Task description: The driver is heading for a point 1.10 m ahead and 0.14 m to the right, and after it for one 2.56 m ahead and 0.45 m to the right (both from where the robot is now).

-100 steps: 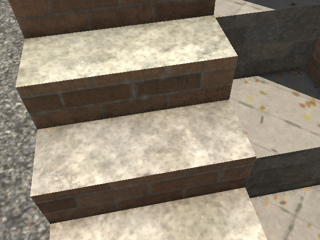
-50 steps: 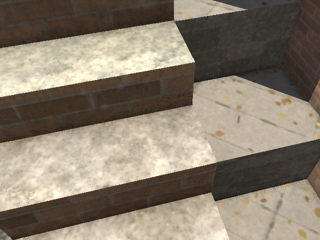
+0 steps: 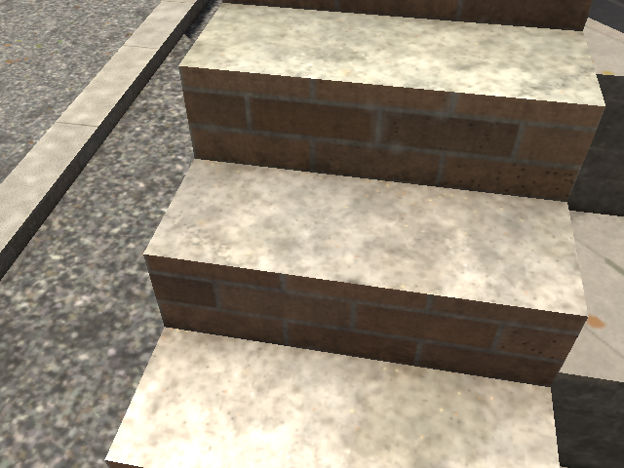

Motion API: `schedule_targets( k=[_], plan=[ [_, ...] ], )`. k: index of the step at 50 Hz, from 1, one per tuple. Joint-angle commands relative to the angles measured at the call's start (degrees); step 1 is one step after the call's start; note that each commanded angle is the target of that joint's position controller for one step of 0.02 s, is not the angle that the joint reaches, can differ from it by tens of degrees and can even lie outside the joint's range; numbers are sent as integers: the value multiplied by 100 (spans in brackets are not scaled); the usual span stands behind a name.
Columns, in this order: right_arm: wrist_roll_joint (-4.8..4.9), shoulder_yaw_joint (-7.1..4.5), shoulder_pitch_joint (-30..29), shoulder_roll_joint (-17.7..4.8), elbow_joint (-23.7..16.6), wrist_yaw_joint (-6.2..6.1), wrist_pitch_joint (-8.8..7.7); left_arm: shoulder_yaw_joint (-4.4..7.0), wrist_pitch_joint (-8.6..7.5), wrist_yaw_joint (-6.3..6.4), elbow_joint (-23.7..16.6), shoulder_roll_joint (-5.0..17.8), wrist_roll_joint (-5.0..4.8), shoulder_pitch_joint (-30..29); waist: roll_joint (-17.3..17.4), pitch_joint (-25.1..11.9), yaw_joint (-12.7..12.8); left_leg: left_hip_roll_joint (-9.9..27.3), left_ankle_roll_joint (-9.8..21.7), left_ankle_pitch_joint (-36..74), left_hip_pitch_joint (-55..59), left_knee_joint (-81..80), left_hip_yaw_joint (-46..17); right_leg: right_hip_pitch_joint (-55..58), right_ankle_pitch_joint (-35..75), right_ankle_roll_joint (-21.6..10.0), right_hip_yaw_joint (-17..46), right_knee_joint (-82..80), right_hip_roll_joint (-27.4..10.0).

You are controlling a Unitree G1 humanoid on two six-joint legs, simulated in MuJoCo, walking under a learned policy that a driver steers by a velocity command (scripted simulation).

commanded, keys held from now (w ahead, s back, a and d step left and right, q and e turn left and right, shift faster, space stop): w+q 0.06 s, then w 0.68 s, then w+e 0.26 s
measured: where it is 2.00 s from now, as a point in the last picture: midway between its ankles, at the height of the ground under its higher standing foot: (365, 272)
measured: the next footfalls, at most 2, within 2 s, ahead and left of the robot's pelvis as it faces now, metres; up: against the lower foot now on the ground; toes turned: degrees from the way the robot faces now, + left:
right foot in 0.40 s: +0.23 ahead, -0.08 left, +0.19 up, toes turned +5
left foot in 0.86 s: +0.27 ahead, +0.17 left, +0.19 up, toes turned +11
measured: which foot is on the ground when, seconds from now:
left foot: down 0.00-0.42, up 0.44-0.84, down 0.86-1.00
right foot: down 0.00-0.00, up 0.02-0.38, down 0.40-0.88, up 0.90-1.00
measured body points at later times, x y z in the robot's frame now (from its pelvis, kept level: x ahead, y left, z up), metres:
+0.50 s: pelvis +0.12 +0.00 +0.10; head +0.12 +0.03 +0.55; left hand +0.19 +0.23 -0.04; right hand +0.28 -0.25 +0.01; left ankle -0.01 +0.09 -0.50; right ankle +0.19 -0.08 -0.54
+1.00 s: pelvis +0.26 +0.06 +0.20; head +0.26 +0.08 +0.65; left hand +0.37 +0.30 +0.07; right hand +0.26 -0.17 +0.06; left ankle +0.24 +0.16 -0.54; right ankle +0.18 -0.05 -0.29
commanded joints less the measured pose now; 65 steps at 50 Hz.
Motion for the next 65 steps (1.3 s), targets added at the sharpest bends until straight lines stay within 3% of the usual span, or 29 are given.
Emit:
schedule_targets(
  k=[1, 2, 4, 9, 13, 16, 18, 20, 21, 22, 24, 27, 33, 39, 41, 43, 44, 45, 46, 48, 50, 54, 58, 59, 61, 62, 63, 64, 65],
  plan=[
    [77, -437, 1236, -1577, 111, -50, -6, -5, -2, 245, -318, 160, 135, -328, 846, -381, -306, 1195, 314, 3570, 2743, -988, -2319, -2301, -47, -629, 231, 2753, -111],
    [-6, -316, 1378, -1315, 74, -119, -68, 92, -49, 373, -424, 478, 59, -776, 2225, -819, -514, 1429, 731, 2953, 3292, -1361, -3409, -3622, -352, -57, 919, 4227, 599],
    [-185, -178, 641, -1095, 36, -175, -175, 134, -120, 334, -758, 534, 304, -1699, 1532, 76, -395, 1565, 780, 991, 2163, -1507, -3189, -5012, 66, 113, 1356, 6990, 464],
    [-265, -72, 1674, -710, 1509, 31, -499, -69, -366, 319, -1507, -166, 146, -2116, 773, 802, -195, 1573, 764, 888, 1888, -1681, -2452, -7997, -360, -450, 1718, 11239, 807],
    [-111, 29, 608, -606, 1468, 244, -701, -202, 73, 642, -1955, -151, 101, -1904, 263, 1165, 555, 1014, -132, 749, -1092, -2610, -727, -6235, 1070, -739, 2039, 8587, 758],
    [231, -230, -303, -1678, 968, 141, -807, -191, 346, 595, -1316, 129, 19, -108, 78, -431, 1369, 744, 198, 6912, -1957, -3233, 81, -751, 623, -702, 707, 6572, 1078],
    [503, -385, 552, -2113, 1266, -202, -631, -139, 469, 557, -1097, 235, 48, 423, 283, -619, 1462, 1405, 470, 10531, 411, -1911, -219, -1134, -1218, -651, 653, 4871, 1215],
    [233, -218, 1477, -1435, 1444, -446, -556, -140, 385, 421, -826, 372, -85, 256, 214, -669, 768, 1226, 618, 9820, 1747, 4, -200, -1176, -1457, -768, 1418, 2500, 1443],
    [-18, -67, 1707, -957, 1463, -401, -637, 3, 457, 270, -567, 695, 197, 414, -620, -778, 605, 722, 663, 6204, 1312, 1150, -81, -940, -1541, -998, 2759, 1403, 1038],
    [-360, 21, 921, -471, 1067, -158, -738, 103, 602, 375, -561, 1009, 756, 185, -2064, -841, 631, -691, 266, 1648, 29, 4024, -229, -1319, -2555, -1556, 5479, -691, 204],
    [-602, 228, -389, 180, -341, 211, -1149, -222, 422, 507, -440, 40, 997, -875, -682, 198, 71, -931, -61, 977, -2434, 7772, -1554, -2145, -2270, -1561, 6326, -1022, -324],
    [-359, 395, 338, 313, -276, 362, -1299, -147, 16, 250, 790, -243, 829, 190, 256, 597, -388, -816, 134, 1128, -3214, 8166, -1489, -1916, -1683, -1450, 4908, -237, -141],
    [147, 231, 446, -269, 112, 38, -981, 80, -334, 37, 982, -45, 382, 520, 322, 869, -258, -400, -250, 1471, -3885, 7266, -1195, -1296, -475, -1371, 3192, -617, -255],
    [196, 215, 184, 159, 59, 265, -755, 319, -298, 297, 850, 418, 49, 205, -1245, 802, -406, 157, -252, 243, -114, 2128, 292, -2474, 683, -1391, 2428, -1985, -207],
    [157, 195, 808, 194, 450, 262, -917, 316, -136, 275, 838, 305, 165, 721, -650, 854, -314, -126, -181, -568, -260, 175, 487, -927, 880, -1604, 2469, -1136, 152],
    [163, 53, 1588, 89, 940, 236, -1076, 307, -49, 162, 736, 192, 339, 727, -180, 389, -273, 317, -379, 1407, 738, -1265, 76, -176, 2589, -1538, 2088, 572, 557],
    [241, 6, 2177, -229, 1158, 202, -1104, 289, -56, 175, 547, -55, 367, 785, 482, 13, -178, 1250, -537, 4048, 2177, -1071, -963, -1224, 1383, -1332, 1855, 1777, 902],
    [386, -141, 3097, -746, 1471, 207, -1021, 305, 14, 123, 326, -279, 161, 1111, 2450, -569, -276, 2483, -116, 4438, 3700, -1589, -2952, -2892, 36, -876, 1219, 3548, 1418],
    [153, -72, 2978, -343, 1469, 104, -944, 351, 61, 93, 152, 105, 101, 649, 1521, -684, -504, 2771, -87, 2605, 3266, -1839, -3609, -3540, -34, -722, 1514, 5842, 1203],
    [-448, -9, 1850, -149, 1489, -141, -853, 89, -239, 2, -689, -704, 14, -1427, 840, 290, -449, 2475, -41, 2746, 2202, -1616, -2296, -5300, 372, -715, 2103, 9371, 1284],
    [-656, 48, 2641, -23, 1999, -198, -895, -7, -433, 1, -985, -789, -77, -1567, 178, 443, -357, 2252, 214, 2971, 2684, -1582, -1491, -6346, 299, -877, 2225, 10464, 1424],
    [-399, 374, 2218, 546, 2468, 1, -1029, 13, -157, 150, -1534, -429, -170, -1430, 206, 1193, 286, 2188, -59, 993, 1673, -2320, -488, -7226, -18, -1145, 2300, 11618, 1234],
    [-253, 423, 1134, -11, 2117, 293, -1187, 43, 400, 502, -1765, 8, -176, -1552, 396, 1457, 570, 1184, -433, 2866, -1111, -3722, 1848, -3740, 1272, -1202, 1419, 7542, 700],
    [-37, 332, 1032, -472, 2017, 247, -1116, -63, 424, 505, -1612, 0, -82, -1168, 451, 764, 719, 657, -296, 4881, -1034, -3382, 2128, -2163, 839, -1189, 963, 6065, 933],
    [381, 150, 2025, -1199, 2378, -171, -850, -19, 558, 436, -1044, -11, -55, -258, 1495, -364, 956, 1567, 126, 10673, 898, -2208, 1760, -1148, -1456, -1008, 341, 5595, 1545],
    [459, 69, 2020, -1245, 2319, -344, -670, -1, 597, 398, -894, -1, -103, -97, 1714, -413, 990, 1855, 312, 11360, 1671, -1426, 1696, -1307, -1615, -995, 506, 4689, 1543],
    [244, -44, 1799, -1273, 2126, -435, -525, 15, 590, 297, -759, 156, -107, -88, 1733, -378, 899, 1850, 493, 10977, 2065, -439, 1558, -1407, -1680, -1068, 1016, 3503, 1599],
    [128, -36, 1758, -1075, 1831, -481, -411, 173, 541, 135, -601, 587, 4, -228, 827, 17, 824, 1483, 418, 8760, 1441, 885, 1264, -1266, -1295, -1125, 2512, 1987, 1411],
    [-74, 69, 1023, -321, 1166, -253, -515, 447, 567, 146, -538, 1595, 314, -457, -1494, -119, 637, 96, 113, 2197, -422, 3209, 1046, -843, -1722, -1406, 6035, -879, 205]
  ],
)
Velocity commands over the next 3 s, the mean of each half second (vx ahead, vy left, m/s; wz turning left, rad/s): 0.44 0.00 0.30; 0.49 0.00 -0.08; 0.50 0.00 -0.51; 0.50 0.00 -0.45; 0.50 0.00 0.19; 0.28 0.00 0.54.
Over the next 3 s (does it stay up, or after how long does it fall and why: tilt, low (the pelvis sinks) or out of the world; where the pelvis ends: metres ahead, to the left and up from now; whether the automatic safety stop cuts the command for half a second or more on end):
stays up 0.99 -0.16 0.78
